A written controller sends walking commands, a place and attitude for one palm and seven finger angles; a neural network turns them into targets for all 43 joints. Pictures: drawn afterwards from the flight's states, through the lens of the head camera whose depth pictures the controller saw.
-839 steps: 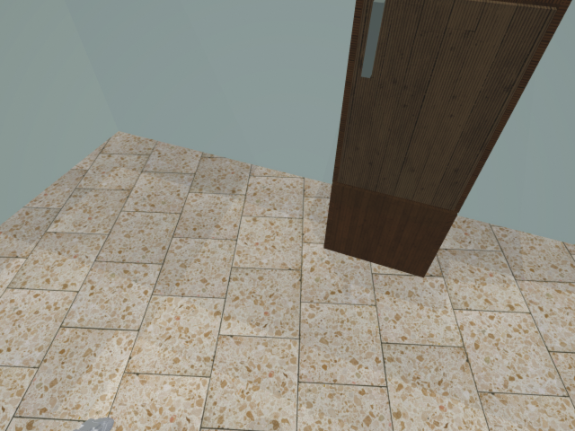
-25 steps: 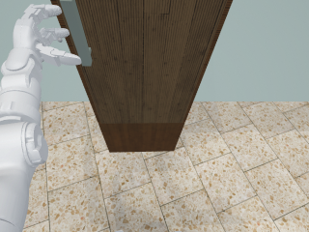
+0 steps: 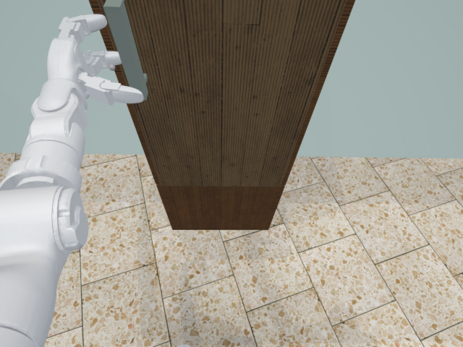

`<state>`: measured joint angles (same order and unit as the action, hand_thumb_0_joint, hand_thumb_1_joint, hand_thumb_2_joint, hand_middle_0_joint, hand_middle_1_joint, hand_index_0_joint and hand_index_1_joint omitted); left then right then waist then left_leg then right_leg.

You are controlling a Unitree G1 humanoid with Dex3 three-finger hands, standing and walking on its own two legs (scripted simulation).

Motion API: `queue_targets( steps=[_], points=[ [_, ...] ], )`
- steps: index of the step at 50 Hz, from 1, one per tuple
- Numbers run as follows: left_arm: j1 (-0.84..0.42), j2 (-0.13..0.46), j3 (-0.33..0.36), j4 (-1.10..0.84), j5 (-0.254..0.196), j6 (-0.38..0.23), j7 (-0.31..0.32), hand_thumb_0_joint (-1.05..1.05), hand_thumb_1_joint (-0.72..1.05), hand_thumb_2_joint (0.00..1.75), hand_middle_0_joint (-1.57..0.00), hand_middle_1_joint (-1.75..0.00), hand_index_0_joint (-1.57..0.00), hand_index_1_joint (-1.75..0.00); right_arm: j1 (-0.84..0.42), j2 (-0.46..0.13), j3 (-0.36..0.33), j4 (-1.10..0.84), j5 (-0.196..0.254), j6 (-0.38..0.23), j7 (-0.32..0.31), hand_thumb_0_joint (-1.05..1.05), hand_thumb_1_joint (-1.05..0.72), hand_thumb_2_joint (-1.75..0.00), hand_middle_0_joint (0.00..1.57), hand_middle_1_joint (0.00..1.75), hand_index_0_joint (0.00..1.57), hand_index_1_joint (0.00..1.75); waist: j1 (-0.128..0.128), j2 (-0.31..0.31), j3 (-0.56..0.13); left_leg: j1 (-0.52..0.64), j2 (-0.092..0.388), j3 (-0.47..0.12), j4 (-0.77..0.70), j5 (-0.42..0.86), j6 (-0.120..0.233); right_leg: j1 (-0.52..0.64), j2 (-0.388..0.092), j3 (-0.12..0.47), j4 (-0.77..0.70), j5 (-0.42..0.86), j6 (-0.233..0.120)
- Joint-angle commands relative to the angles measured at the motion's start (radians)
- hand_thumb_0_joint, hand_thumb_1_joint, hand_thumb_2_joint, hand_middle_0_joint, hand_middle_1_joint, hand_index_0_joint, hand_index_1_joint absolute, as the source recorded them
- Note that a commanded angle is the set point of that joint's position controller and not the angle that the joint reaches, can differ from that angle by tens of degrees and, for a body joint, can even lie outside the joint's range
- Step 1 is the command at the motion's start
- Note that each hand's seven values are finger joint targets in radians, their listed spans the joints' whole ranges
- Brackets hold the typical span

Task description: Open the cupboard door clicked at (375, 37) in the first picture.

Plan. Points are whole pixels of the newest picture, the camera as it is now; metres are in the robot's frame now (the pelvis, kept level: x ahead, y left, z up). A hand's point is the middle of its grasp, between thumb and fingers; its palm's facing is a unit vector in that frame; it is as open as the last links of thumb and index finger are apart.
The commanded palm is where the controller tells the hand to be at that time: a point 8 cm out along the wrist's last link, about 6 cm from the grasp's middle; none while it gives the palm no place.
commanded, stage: move the hooked fingers beside the handle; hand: left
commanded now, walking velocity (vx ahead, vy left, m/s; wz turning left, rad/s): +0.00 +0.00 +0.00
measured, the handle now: (131, 49) +0.58 +0.14 +0.18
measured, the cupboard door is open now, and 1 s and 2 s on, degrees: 0 0 0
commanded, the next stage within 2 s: none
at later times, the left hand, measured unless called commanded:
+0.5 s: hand (121, 60) +0.53 +0.15 +0.19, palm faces -0.05 -1.00 +0.03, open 14.2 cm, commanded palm +0.51 +0.21 +0.17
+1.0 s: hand (92, 62) +0.54 +0.19 +0.18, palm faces -0.05 -1.00 +0.01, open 14.0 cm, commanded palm +0.52 +0.24 +0.17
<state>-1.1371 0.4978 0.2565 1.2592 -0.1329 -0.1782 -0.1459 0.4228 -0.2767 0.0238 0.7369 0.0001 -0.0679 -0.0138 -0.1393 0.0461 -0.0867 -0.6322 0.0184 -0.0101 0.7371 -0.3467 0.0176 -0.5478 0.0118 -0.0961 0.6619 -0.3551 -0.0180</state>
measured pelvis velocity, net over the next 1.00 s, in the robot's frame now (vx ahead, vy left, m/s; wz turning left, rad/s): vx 0.00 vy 0.01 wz -0.05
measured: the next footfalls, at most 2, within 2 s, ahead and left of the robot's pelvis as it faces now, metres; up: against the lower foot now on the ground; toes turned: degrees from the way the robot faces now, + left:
none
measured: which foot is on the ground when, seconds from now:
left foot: down 0.00-1.00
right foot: down 0.00-1.00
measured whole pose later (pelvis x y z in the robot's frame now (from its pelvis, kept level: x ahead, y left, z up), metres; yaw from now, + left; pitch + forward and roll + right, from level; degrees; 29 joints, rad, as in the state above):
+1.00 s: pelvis +0.00 +0.01 +0.00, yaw -3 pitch +16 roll -3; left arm -1.12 0.66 0.39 1.28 -0.09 -0.18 -0.32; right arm 0.47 -0.30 0.02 0.69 0.01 0.00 -0.05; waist -0.19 0.04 -0.09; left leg -0.65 0.04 0.02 0.72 -0.35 0.03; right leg -0.57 0.03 -0.06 0.62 -0.32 -0.01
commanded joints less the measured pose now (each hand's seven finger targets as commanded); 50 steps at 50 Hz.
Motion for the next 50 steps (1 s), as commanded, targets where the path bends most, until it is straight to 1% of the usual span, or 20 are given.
queue_targets(
  steps=[1, 4, 5, 7, 13, 15, 17, 19, 20, 22, 25, 27, 28, 31, 33, 40, 41, 42, 47, 50],
  points=[
    [-0.618, 0.062, -0.037, -0.256, 0.005, -0.088, -0.071, 0.00, -0.50, 0.30, -0.30, -1.20, -0.30, -1.20, 0.161, -0.179, -0.056, -0.046, 0.006, -0.022, -0.014, 0.00, -0.90, -0.90, 0.20, 0.30, 0.20, 0.30, -0.095, 0.088, -0.412, 0.450, -0.002, -0.073, -0.037, 0.410, 0.015, -0.031, 0.040, 0.055, -0.067, 0.360, -0.002],
    [-0.632, 0.076, -0.039, -0.236, 0.010, -0.085, -0.079, 0.00, -0.50, 0.30, -0.30, -1.20, -0.30, -1.20, 0.158, -0.180, -0.055, -0.041, 0.010, -0.023, -0.017, 0.00, -0.90, -0.90, 0.20, 0.30, 0.20, 0.30, -0.103, 0.087, -0.384, 0.419, -0.005, -0.067, -0.042, 0.359, 0.017, -0.037, 0.039, 0.062, -0.079, 0.340, 0.002],
    [-0.622, 0.127, 0.003, -0.229, 0.013, -0.087, -0.077, 0.00, -0.50, 0.30, -0.30, -1.20, -0.30, -1.20, 0.169, -0.185, -0.056, -0.039, 0.008, -0.022, -0.019, 0.00, -0.90, -0.90, 0.20, 0.30, 0.20, 0.30, -0.094, 0.064, -0.395, 0.406, -0.003, -0.069, -0.045, 0.356, 0.017, -0.016, 0.039, 0.061, -0.078, 0.342, 0.001],
    [-0.623, 0.129, -0.008, -0.256, 0.016, -0.095, -0.083, 0.00, -0.50, 0.30, -0.30, -1.20, -0.30, -1.20, 0.163, -0.183, -0.055, -0.047, 0.008, -0.022, -0.019, 0.00, -0.90, -0.90, 0.20, 0.30, 0.20, 0.30, -0.086, 0.123, -0.418, 0.428, -0.005, -0.069, -0.045, 0.373, 0.015, -0.021, 0.038, 0.063, -0.074, 0.344, -0.001],
    [-0.618, 0.143, -0.001, -0.230, 0.011, -0.086, -0.094, 0.00, -0.50, 0.30, -0.30, -1.20, -0.30, -1.20, 0.171, -0.188, -0.054, -0.044, 0.012, -0.017, -0.026, 0.00, -0.90, -0.90, 0.20, 0.30, 0.20, 0.30, -0.098, 0.095, -0.381, 0.411, -0.001, -0.066, -0.053, 0.339, 0.018, -0.030, 0.041, 0.062, -0.089, 0.320, 0.002],
    [-0.599, 0.186, 0.033, -0.219, 0.013, -0.082, -0.095, 0.00, -0.50, 0.30, -0.30, -1.20, -0.30, -1.20, 0.178, -0.192, -0.057, -0.045, 0.013, -0.016, -0.029, 0.00, -0.90, -0.90, 0.20, 0.30, 0.20, 0.30, -0.091, 0.077, -0.387, 0.393, -0.001, -0.061, -0.057, 0.335, 0.021, -0.006, 0.040, 0.065, -0.092, 0.328, 0.003],
    [-0.601, 0.200, 0.039, -0.247, 0.016, -0.088, -0.099, 0.00, -0.50, 0.30, -0.30, -1.20, -0.30, -1.20, 0.176, -0.187, -0.054, -0.052, 0.011, -0.015, -0.028, 0.00, -0.90, -0.90, 0.20, 0.30, 0.20, 0.30, -0.080, 0.115, -0.422, 0.411, -0.005, -0.060, -0.052, 0.371, 0.020, 0.009, 0.039, 0.068, -0.085, 0.357, 0.002],
    [-0.553, 0.272, 0.110, -0.190, 0.016, -0.075, -0.095, 0.00, -0.50, 0.30, -0.30, -1.20, -0.30, -1.20, 0.187, -0.192, -0.053, -0.055, 0.010, -0.008, -0.030, 0.00, -0.90, -0.90, 0.20, 0.30, 0.20, 0.30, -0.068, 0.056, -0.395, 0.368, -0.003, -0.056, -0.057, 0.368, 0.022, 0.038, 0.041, 0.066, -0.087, 0.368, 0.003],
    [-0.534, 0.275, 0.114, -0.183, 0.016, -0.069, -0.097, 0.00, -0.50, 0.30, -0.30, -1.20, -0.30, -1.20, 0.181, -0.191, -0.052, -0.067, 0.011, -0.004, -0.030, 0.00, -0.90, -0.90, 0.20, 0.30, 0.20, 0.30, -0.063, 0.038, -0.390, 0.342, -0.007, -0.045, -0.061, 0.360, 0.025, 0.064, 0.040, 0.069, -0.087, 0.382, 0.006],
    [-0.486, 0.339, 0.156, -0.154, 0.032, -0.061, -0.090, 0.00, -0.50, 0.30, -0.30, -1.20, -0.30, -1.20, 0.179, -0.190, -0.046, -0.084, 0.011, 0.006, -0.031, 0.00, -0.90, -0.90, 0.20, 0.30, 0.20, 0.30, -0.047, 0.038, -0.372, 0.291, -0.011, -0.030, -0.063, 0.349, 0.030, 0.096, 0.036, 0.079, -0.087, 0.401, 0.009],
    [-0.477, 0.368, 0.154, -0.159, 0.061, -0.058, -0.080, 0.00, -0.50, 0.30, -0.30, -1.20, -0.30, -1.20, 0.179, -0.190, -0.047, -0.107, 0.013, 0.018, -0.030, 0.00, -0.90, -0.90, 0.20, 0.30, 0.20, 0.30, -0.054, 0.025, -0.346, 0.247, -0.011, -0.013, -0.066, 0.319, 0.032, 0.107, 0.032, 0.085, -0.089, 0.403, 0.016],
    [-0.447, 0.426, 0.192, -0.149, 0.067, -0.060, -0.088, 0.00, -0.50, 0.30, -0.30, -1.20, -0.30, -1.20, 0.185, -0.195, -0.048, -0.121, 0.014, 0.028, -0.035, 0.00, -0.90, -0.90, 0.20, 0.30, 0.20, 0.30, -0.044, 0.009, -0.370, 0.241, -0.010, -0.012, -0.066, 0.333, 0.033, 0.137, 0.032, 0.086, -0.084, 0.427, 0.016],
    [-0.472, 0.398, 0.164, -0.162, 0.062, -0.059, -0.099, 0.00, -0.50, 0.30, -0.30, -1.20, -0.30, -1.20, 0.180, -0.193, -0.048, -0.126, 0.016, 0.031, -0.036, 0.00, -0.90, -0.90, 0.20, 0.30, 0.20, 0.30, -0.056, 0.018, -0.372, 0.247, -0.011, -0.006, -0.068, 0.322, 0.033, 0.135, 0.031, 0.091, -0.089, 0.427, 0.019],
    [-0.456, 0.450, 0.206, -0.178, 0.046, -0.069, -0.127, 0.00, -0.50, 0.30, -0.30, -1.20, -0.30, -1.20, 0.188, -0.198, -0.050, -0.135, 0.017, 0.039, -0.042, 0.00, -0.90, -0.90, 0.20, 0.30, 0.20, 0.30, -0.044, 0.028, -0.400, 0.254, -0.010, -0.003, -0.063, 0.339, 0.034, 0.166, 0.032, 0.094, -0.087, 0.448, 0.015],
    [-0.481, 0.436, 0.185, -0.209, 0.045, -0.078, -0.145, 0.00, -0.50, 0.30, -0.30, -1.20, -0.30, -1.20, 0.185, -0.196, -0.050, -0.134, 0.018, 0.041, -0.043, 0.00, -0.90, -0.90, 0.20, 0.30, 0.20, 0.30, -0.052, 0.059, -0.418, 0.289, -0.007, -0.006, -0.062, 0.349, 0.032, 0.142, 0.034, 0.093, -0.091, 0.445, 0.018],
    [-0.490, 0.395, 0.142, -0.161, 0.023, -0.052, -0.180, 0.00, -0.50, 0.30, -0.30, -1.20, -0.30, -1.20, 0.193, -0.204, -0.051, -0.107, 0.022, 0.049, -0.052, 0.00, -0.90, -0.90, 0.20, 0.30, 0.20, 0.30, -0.080, 0.077, -0.350, 0.314, 0.004, -0.025, -0.065, 0.320, 0.029, 0.044, 0.039, 0.080, -0.110, 0.357, 0.015],
    [-0.502, 0.412, 0.158, -0.167, 0.023, -0.056, -0.179, 0.00, -0.50, 0.30, -0.30, -1.20, -0.30, -1.20, 0.199, -0.205, -0.052, -0.103, 0.021, 0.047, -0.054, 0.00, -0.90, -0.90, 0.20, 0.30, 0.20, 0.30, -0.081, 0.073, -0.356, 0.322, 0.003, -0.028, -0.060, 0.339, 0.031, 0.044, 0.039, 0.078, -0.106, 0.363, 0.013],
    [-0.518, 0.422, 0.159, -0.192, 0.025, -0.060, -0.180, 0.00, -0.50, 0.30, -0.30, -1.20, -0.30, -1.20, 0.199, -0.206, -0.053, -0.102, 0.018, 0.047, -0.054, 0.00, -0.90, -0.90, 0.20, 0.30, 0.20, 0.30, -0.076, 0.110, -0.392, 0.350, 0.006, -0.032, -0.059, 0.366, 0.026, 0.044, 0.038, 0.078, -0.102, 0.379, 0.013],
    [-0.483, 0.388, 0.154, -0.217, 0.021, -0.071, -0.179, 0.00, -0.50, 0.30, -0.30, -1.20, -0.30, -1.20, 0.204, -0.203, -0.058, -0.097, 0.011, 0.049, -0.046, 0.00, -0.90, -0.90, 0.20, 0.30, 0.20, 0.30, -0.061, 0.151, -0.440, 0.437, 0.017, -0.056, -0.043, 0.482, 0.011, 0.001, 0.046, 0.059, -0.082, 0.391, 0.005],
    [-0.479, 0.381, 0.143, -0.168, 0.025, -0.044, -0.172, 0.00, -0.50, 0.30, -0.30, -1.20, -0.30, -1.20, 0.203, -0.209, -0.056, -0.096, 0.012, 0.055, -0.044, 0.00, -0.90, -0.90, 0.20, 0.30, 0.20, 0.30, -0.071, 0.113, -0.361, 0.383, 0.018, -0.056, -0.051, 0.428, 0.012, -0.021, 0.046, 0.054, -0.089, 0.355, 0.006]
  ],
)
